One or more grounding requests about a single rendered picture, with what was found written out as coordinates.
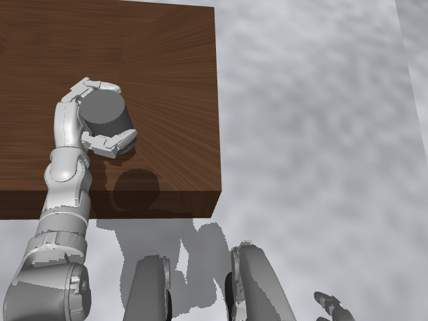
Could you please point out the right robot hand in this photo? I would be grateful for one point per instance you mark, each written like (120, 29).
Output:
(333, 307)

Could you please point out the right robot foot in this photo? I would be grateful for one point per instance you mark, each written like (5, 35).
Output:
(229, 295)

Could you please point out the left robot arm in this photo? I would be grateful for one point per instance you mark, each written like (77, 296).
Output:
(51, 282)

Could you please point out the can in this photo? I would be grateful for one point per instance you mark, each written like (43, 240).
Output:
(105, 113)

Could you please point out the left robot hand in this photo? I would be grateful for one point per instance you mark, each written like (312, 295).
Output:
(70, 129)

